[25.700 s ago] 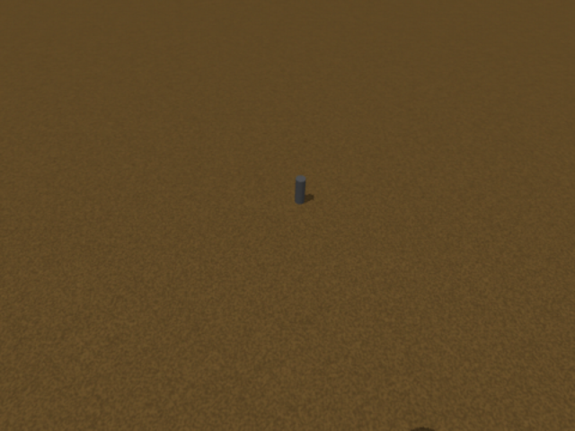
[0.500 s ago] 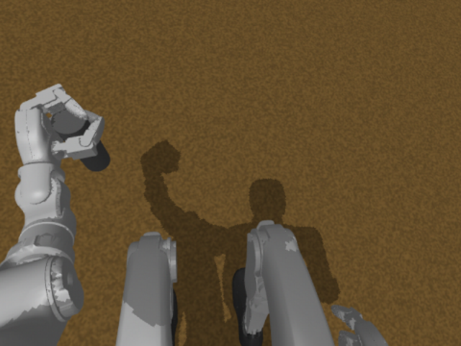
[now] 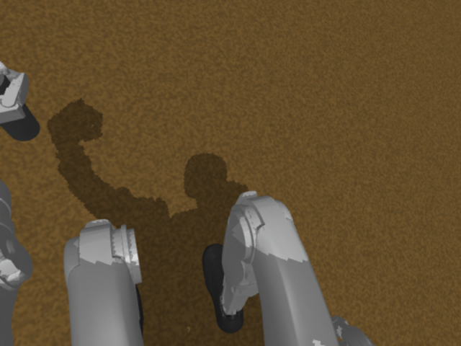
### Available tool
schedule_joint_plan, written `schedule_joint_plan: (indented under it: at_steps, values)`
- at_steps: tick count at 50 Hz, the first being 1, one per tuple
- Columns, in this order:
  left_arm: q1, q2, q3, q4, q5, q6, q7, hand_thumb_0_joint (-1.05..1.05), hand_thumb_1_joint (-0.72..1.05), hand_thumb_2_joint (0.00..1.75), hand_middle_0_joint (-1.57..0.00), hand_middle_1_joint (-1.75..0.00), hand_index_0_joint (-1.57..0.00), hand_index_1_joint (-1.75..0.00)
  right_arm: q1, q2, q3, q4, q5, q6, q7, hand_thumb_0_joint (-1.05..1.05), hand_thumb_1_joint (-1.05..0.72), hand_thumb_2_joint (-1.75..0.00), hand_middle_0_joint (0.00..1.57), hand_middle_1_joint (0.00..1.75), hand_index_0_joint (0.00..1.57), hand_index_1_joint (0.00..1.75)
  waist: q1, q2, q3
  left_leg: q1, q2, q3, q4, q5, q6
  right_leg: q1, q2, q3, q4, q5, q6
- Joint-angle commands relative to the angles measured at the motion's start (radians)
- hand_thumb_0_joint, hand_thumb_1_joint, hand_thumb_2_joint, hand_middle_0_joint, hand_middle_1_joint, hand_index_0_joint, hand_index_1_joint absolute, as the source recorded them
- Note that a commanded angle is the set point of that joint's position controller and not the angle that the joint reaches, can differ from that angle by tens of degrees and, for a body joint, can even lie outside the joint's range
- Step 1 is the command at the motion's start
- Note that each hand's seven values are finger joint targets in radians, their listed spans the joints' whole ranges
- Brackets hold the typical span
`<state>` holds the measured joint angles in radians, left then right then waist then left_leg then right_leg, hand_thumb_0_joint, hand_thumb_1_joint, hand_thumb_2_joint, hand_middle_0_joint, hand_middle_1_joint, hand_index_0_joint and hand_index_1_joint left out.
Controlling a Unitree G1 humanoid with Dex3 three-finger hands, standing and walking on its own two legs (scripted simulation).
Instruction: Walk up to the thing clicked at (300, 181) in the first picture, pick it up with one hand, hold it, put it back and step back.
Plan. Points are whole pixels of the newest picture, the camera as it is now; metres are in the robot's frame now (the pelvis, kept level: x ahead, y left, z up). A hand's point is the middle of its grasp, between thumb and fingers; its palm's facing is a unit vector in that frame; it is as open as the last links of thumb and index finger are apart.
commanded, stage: crouch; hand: left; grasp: from the side
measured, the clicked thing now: (6, 106) +0.52 +0.27 -0.11
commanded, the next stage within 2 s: lower in 0.38 s
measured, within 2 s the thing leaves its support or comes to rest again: rests again in 2.00 s
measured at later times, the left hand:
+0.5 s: hand (15, 96) +0.54 +0.26 -0.11, palm faces +0.20 -0.98 -0.02, open 5.1 cm
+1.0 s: hand (34, 109) +0.55 +0.25 -0.18, palm faces +0.22 -0.98 -0.02, open 5.0 cm
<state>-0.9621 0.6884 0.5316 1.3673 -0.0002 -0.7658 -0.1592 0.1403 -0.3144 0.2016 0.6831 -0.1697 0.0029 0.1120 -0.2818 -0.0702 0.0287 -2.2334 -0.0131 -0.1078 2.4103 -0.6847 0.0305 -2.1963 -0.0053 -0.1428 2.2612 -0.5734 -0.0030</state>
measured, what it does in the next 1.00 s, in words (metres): stands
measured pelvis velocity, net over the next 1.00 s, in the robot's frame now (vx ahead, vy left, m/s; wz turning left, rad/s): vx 0.00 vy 0.01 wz -0.12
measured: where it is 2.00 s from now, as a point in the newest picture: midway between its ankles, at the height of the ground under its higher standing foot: (180, 323)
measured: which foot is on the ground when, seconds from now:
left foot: down 0.00-1.00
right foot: down 0.00-1.00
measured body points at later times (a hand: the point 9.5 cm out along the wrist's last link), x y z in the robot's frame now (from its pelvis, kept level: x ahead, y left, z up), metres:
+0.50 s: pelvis +0.00 +0.01 -0.02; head +0.26 +0.12 +0.33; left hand +0.52 +0.31 -0.11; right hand +0.06 -0.27 -0.08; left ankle +0.09 +0.11 -0.30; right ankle +0.13 -0.11 -0.30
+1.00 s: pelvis +0.00 +0.01 -0.03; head +0.29 +0.14 +0.29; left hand +0.53 +0.30 -0.18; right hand +0.05 -0.26 -0.07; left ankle +0.09 +0.11 -0.30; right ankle +0.13 -0.11 -0.30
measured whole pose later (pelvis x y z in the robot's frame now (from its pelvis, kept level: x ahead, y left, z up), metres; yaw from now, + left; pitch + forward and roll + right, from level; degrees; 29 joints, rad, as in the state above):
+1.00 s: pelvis +0.00 +0.01 -0.03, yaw -7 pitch +21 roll -17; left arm -0.98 1.02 0.53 1.53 0.02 -0.91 -0.08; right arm -0.03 -0.38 0.49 0.55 -0.30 0.06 0.10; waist -0.39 -0.23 0.28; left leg -2.24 0.00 -0.24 2.57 -0.73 0.05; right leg -2.14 0.03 -0.26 2.30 -0.56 0.03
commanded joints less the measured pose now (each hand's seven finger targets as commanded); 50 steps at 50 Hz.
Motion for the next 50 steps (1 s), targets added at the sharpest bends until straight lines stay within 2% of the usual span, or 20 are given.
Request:
schedule_joint_plan:
  at_steps: [1, 3, 6, 8, 10, 15, 17, 21, 22, 24, 25, 30, 33, 35, 39, 40, 43, 45, 46, 50]
  values:
    - [-0.406, 0.271, 0.0, -0.213, 0.003, -0.085, 0.003, 0.0, 0.54, 1.17, -1.24, -1.29, -1.24, -1.28, 0.151, -0.297, -0.06, -0.024, -0.019, 0.01, -0.009, 0.0, -0.89, -0.9, 0.2, 0.3, 0.2, 0.3, -0.02, 0.43, -0.676, 0.464, 0.02, -0.018, -0.306, 0.111, -0.034, 0.352, 0.035, -0.03, -0.152, 0.092, -0.032]
    - [-0.406, 0.263, -0.017, -0.201, 0.007, -0.08, -0.001, 0.0, 0.56, 1.17, -1.24, -1.29, -1.25, -1.28, 0.155, -0.304, -0.048, -0.027, -0.027, 0.016, -0.007, 0.0, -0.89, -0.9, 0.2, 0.3, 0.2, 0.3, -0.049, 0.424, -0.659, 0.444, 0.02, -0.028, -0.292, 0.111, -0.032, 0.359, 0.035, -0.039, -0.152, 0.101, -0.029]
    - [-0.361, 0.294, 0.007, -0.184, 0.001, -0.074, 0.001, 0.0, 0.58, 1.19, -1.27, -1.32, -1.28, -1.3, 0.15, -0.322, -0.035, -0.037, -0.031, 0.023, -0.006, 0.0, -0.88, -0.9, 0.2, 0.3, 0.2, 0.3, -0.041, 0.419, -0.63, 0.437, 0.023, -0.04, -0.284, 0.124, -0.035, 0.351, 0.035, -0.05, -0.141, 0.11, -0.027]
    - [-0.346, 0.279, -0.003, -0.176, -0.008, -0.074, -0.005, 0.0, 0.61, 1.21, -1.28, -1.34, -1.29, -1.32, 0.143, -0.329, -0.026, -0.045, -0.034, 0.026, -0.004, 0.0, -0.88, -0.9, 0.2, 0.3, 0.2, 0.3, -0.054, 0.409, -0.613, 0.432, 0.025, -0.051, -0.273, 0.13, -0.035, 0.352, 0.035, -0.058, -0.132, 0.117, -0.025]
    - [-0.349, 0.315, 0.013, -0.187, -0.008, -0.079, -0.002, 0.0, 0.62, 1.23, -1.3, -1.36, -1.31, -1.34, 0.14, -0.335, -0.017, -0.05, -0.037, 0.032, -0.003, 0.0, -0.88, -0.9, 0.2, 0.3, 0.2, 0.3, -0.056, 0.403, -0.613, 0.419, 0.025, -0.052, -0.265, 0.133, -0.033, 0.372, 0.036, -0.06, -0.131, 0.122, -0.024]
    - [-0.347, 0.341, 0.013, -0.21, -0.013, -0.097, 0.0, 0.0, 0.63, 1.26, -1.31, -1.38, -1.32, -1.36, 0.133, -0.347, 0.006, -0.048, -0.049, 0.034, -0.004, 0.0, -0.88, -0.9, 0.2, 0.3, 0.2, 0.3, -0.074, 0.442, -0.626, 0.465, 0.031, -0.055, -0.237, 0.207, -0.038, 0.402, 0.041, -0.067, -0.119, 0.181, -0.024]
    - [-0.352, 0.372, 0.028, -0.211, -0.013, -0.102, 0.01, 0.0, 0.62, 1.26, -1.31, -1.37, -1.32, -1.36, 0.124, -0.346, 0.014, -0.051, -0.055, 0.04, -0.003, 0.0, -0.88, -0.9, 0.2, 0.3, 0.2, 0.3, -0.071, 0.436, -0.619, 0.429, 0.031, -0.047, -0.222, 0.197, -0.034, 0.424, 0.047, -0.063, -0.125, 0.172, -0.022]
    - [-0.377, 0.396, 0.016, -0.235, 0.0, -0.115, 0.015, 0.0, 0.58, 1.26, -1.33, -1.39, -1.34, -1.38, 0.1, -0.36, 0.027, -0.057, -0.062, 0.045, -0.006, 0.0, -0.89, -0.9, 0.2, 0.3, 0.2, 0.3, -0.086, 0.48, -0.588, 0.456, 0.039, -0.067, -0.235, 0.169, -0.039, 0.385, 0.044, -0.076, -0.116, 0.153, -0.025]
    - [-0.353, 0.379, 0.004, -0.201, 0.003, -0.113, 0.015, 0.0, 0.59, 1.27, -1.33, -1.39, -1.34, -1.38, 0.094, -0.361, 0.031, -0.059, -0.064, 0.047, -0.006, 0.0, -0.89, -0.9, 0.2, 0.3, 0.2, 0.3, -0.097, 0.483, -0.572, 0.454, 0.041, -0.071, -0.233, 0.164, -0.04, 0.374, 0.045, -0.079, -0.111, 0.15, -0.025]
    - [-0.337, 0.404, 0.022, -0.202, -0.003, -0.117, 0.016, 0.0, 0.57, 1.27, -1.35, -1.41, -1.36, -1.4, 0.1, -0.365, 0.037, -0.059, -0.068, 0.051, -0.005, 0.0, -0.89, -0.9, 0.2, 0.3, 0.2, 0.3, -0.09, 0.473, -0.591, 0.443, 0.04, -0.068, -0.225, 0.182, -0.04, 0.417, 0.048, -0.078, -0.112, 0.167, -0.023]
    - [-0.334, 0.388, 0.016, -0.198, -0.007, -0.116, 0.013, 0.0, 0.55, 1.26, -1.34, -1.42, -1.36, -1.41, 0.094, -0.366, 0.04, -0.065, -0.07, 0.052, -0.006, 0.0, -0.89, -0.9, 0.2, 0.3, 0.2, 0.3, -0.094, 0.462, -0.586, 0.448, 0.04, -0.069, -0.219, 0.188, -0.038, 0.41, 0.048, -0.081, -0.115, 0.173, -0.021]
    - [-0.289, 0.35, -0.009, -0.078, -0.022, -0.12, 0.029, 0.0, 0.54, 1.29, -1.35, -1.44, -1.36, -1.43, 0.054, -0.381, 0.076, -0.088, -0.076, 0.053, -0.006, 0.0, -0.88, -0.9, 0.2, 0.3, 0.2, 0.3, -0.138, 0.377, -0.464, 0.381, 0.044, -0.097, -0.205, 0.137, -0.03, 0.379, 0.052, -0.104, -0.121, 0.143, -0.014]
    - [-0.32, 0.388, -0.029, -0.073, -0.005, -0.144, 0.039, 0.0, 0.57, 1.28, -1.35, -1.45, -1.37, -1.43, 0.045, -0.385, 0.095, -0.092, -0.085, 0.058, -0.006, 0.0, -0.88, -0.9, 0.2, 0.3, 0.2, 0.3, -0.148, 0.385, -0.462, 0.384, 0.046, -0.106, -0.198, 0.137, -0.03, 0.392, 0.056, -0.112, -0.114, 0.143, -0.012]
    - [-0.33, 0.433, -0.024, -0.075, 0.005, -0.165, 0.047, 0.0, 0.57, 1.29, -1.35, -1.45, -1.37, -1.43, 0.023, -0.388, 0.113, -0.101, -0.094, 0.058, -0.007, 0.0, -0.87, -0.89, 0.2, 0.3, 0.2, 0.3, -0.15, 0.406, -0.465, 0.4, 0.05, -0.113, -0.195, 0.134, -0.031, 0.399, 0.059, -0.114, -0.109, 0.14, -0.011]
    - [-0.38, 0.52, 0.015, -0.094, -0.01, -0.206, 0.062, 0.0, 0.56, 1.28, -1.35, -1.44, -1.36, -1.42, -0.003, -0.408, 0.144, -0.107, -0.108, 0.062, -0.012, 0.0, -0.88, -0.9, 0.2, 0.3, 0.2, 0.3, -0.162, 0.458, -0.462, 0.428, 0.059, -0.125, -0.186, 0.132, -0.035, 0.406, 0.063, -0.119, -0.101, 0.142, -0.009]
    - [-0.342, 0.521, 0.029, -0.071, -0.014, -0.21, 0.064, 0.0, 0.55, 1.29, -1.35, -1.45, -1.36, -1.43, 0.003, -0.411, 0.152, -0.107, -0.113, 0.064, -0.012, 0.0, -0.88, -0.9, 0.2, 0.3, 0.2, 0.3, -0.164, 0.479, -0.471, 0.465, 0.061, -0.13, -0.185, 0.177, -0.041, 0.425, 0.063, -0.123, -0.094, 0.175, -0.009]
    - [-0.347, 0.56, 0.032, -0.074, 0.001, -0.23, 0.075, 0.0, 0.53, 1.28, -1.33, -1.43, -1.34, -1.42, -0.024, -0.42, 0.17, -0.112, -0.128, 0.069, -0.017, 0.0, -0.89, -0.9, 0.2, 0.3, 0.2, 0.3, -0.168, 0.519, -0.453, 0.505, 0.07, -0.145, -0.186, 0.19, -0.048, 0.399, 0.065, -0.131, -0.088, 0.177, -0.012]
    - [-0.331, 0.546, 0.01, -0.045, 0.015, -0.235, 0.078, 0.0, 0.52, 1.29, -1.32, -1.42, -1.34, -1.42, -0.035, -0.425, 0.182, -0.112, -0.139, 0.074, -0.019, 0.0, -0.89, -0.9, 0.2, 0.3, 0.2, 0.3, -0.189, 0.548, -0.43, 0.549, 0.078, -0.162, -0.187, 0.235, -0.057, 0.378, 0.064, -0.142, -0.078, 0.197, -0.012]
    - [-0.323, 0.558, 0.007, -0.044, 0.019, -0.237, 0.078, 0.0, 0.51, 1.28, -1.33, -1.42, -1.34, -1.42, -0.046, -0.43, 0.185, -0.112, -0.14, 0.076, -0.02, 0.0, -0.89, -0.9, 0.2, 0.3, 0.2, 0.3, -0.186, 0.558, -0.41, 0.551, 0.081, -0.169, -0.194, 0.235, -0.06, 0.36, 0.063, -0.146, -0.075, 0.19, -0.015]
    - [-0.315, 0.544, -0.017, -0.005, 0.012, -0.233, 0.078, 0.0, 0.46, 1.29, -1.34, -1.45, -1.35, -1.44, -0.054, -0.438, 0.207, -0.123, -0.146, 0.085, -0.025, 0.0, -0.89, -0.9, 0.2, 0.3, 0.2, 0.3, -0.213, 0.518, -0.376, 0.518, 0.083, -0.18, -0.187, 0.228, -0.055, 0.389, 0.069, -0.16, -0.083, 0.202, -0.008]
